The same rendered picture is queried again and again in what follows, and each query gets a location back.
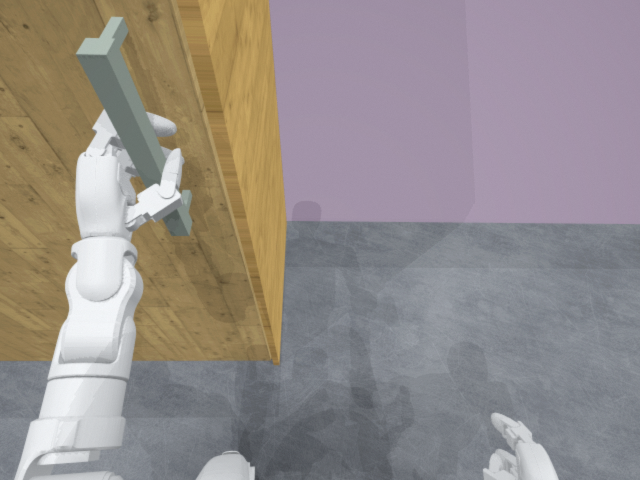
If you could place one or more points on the wardrobe door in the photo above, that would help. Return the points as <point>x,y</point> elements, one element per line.
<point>198,302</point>

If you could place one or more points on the left robot thigh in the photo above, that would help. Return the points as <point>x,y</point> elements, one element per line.
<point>227,467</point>

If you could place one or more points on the left robot hand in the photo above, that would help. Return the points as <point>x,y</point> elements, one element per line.
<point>103,184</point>

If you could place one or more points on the right robot hand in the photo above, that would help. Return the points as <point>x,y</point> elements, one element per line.
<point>531,462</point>

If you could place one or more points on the handle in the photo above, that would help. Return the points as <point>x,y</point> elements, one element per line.
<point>106,70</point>

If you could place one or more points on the robot left forearm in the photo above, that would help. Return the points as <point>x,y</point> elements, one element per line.
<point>83,401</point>

